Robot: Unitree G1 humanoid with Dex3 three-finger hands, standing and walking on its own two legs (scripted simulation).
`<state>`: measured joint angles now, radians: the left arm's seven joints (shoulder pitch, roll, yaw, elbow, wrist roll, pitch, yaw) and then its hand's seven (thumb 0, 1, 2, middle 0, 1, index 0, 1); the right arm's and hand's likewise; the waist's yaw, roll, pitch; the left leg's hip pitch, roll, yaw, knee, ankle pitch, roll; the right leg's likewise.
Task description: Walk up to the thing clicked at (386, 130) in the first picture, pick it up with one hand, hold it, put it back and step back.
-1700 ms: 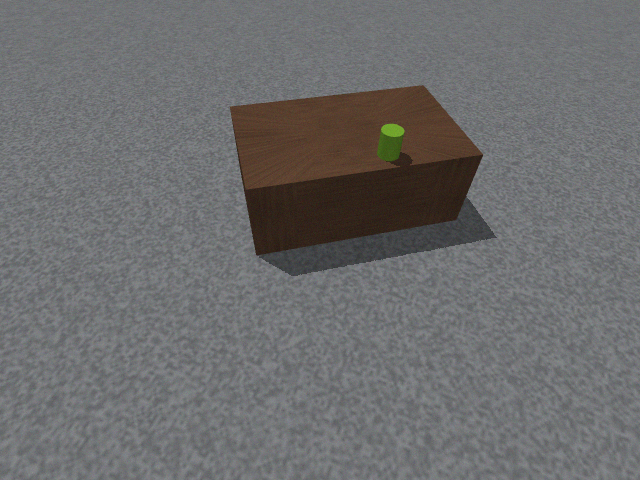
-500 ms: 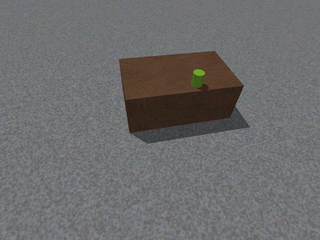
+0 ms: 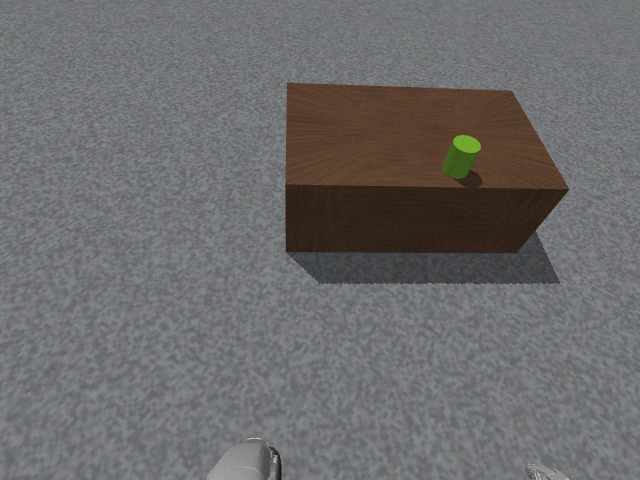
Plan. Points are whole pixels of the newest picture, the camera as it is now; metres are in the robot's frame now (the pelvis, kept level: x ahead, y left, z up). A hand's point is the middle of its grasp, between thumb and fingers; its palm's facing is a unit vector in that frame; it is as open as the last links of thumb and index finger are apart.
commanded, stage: walk up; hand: right
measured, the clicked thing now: (460, 157) +1.07 -0.40 -0.33
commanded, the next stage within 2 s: none
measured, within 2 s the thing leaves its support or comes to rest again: neither
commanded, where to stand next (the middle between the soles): +0.65 -0.19 m, yaw +8 degrees
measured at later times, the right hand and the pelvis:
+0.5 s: hand (577, 397) +0.28 -0.38 -0.13, palm faces -0.10 +0.91 -0.41, open 7.4 cm; pelvis +0.19 -0.10 +0.01, yaw +2 degrees
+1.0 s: hand (571, 288) +0.46 -0.41 -0.09, palm faces -0.11 +0.88 -0.46, open 7.4 cm; pelvis +0.37 -0.14 +0.02, yaw +6 degrees
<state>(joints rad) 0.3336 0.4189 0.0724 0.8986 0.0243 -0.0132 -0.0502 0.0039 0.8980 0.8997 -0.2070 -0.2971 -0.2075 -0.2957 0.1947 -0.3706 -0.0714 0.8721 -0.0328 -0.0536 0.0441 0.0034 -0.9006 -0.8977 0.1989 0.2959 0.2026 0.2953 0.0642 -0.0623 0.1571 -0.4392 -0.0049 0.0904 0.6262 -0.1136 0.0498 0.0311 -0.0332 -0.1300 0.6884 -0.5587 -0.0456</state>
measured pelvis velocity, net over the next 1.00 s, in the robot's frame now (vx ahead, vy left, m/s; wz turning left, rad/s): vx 0.37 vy -0.14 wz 0.10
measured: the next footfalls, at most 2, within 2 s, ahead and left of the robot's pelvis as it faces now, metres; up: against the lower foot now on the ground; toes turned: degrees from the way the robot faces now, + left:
right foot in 0.36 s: +0.26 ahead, -0.22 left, +0.00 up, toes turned -4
left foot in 0.74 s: +0.41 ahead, +0.01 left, +0.00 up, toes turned +10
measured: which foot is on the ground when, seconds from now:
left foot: down 0.00-0.38, up 0.40-0.72, down 0.74-1.00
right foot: down 0.00-0.00, up 0.02-0.34, down 0.36-0.76, up 0.78-1.00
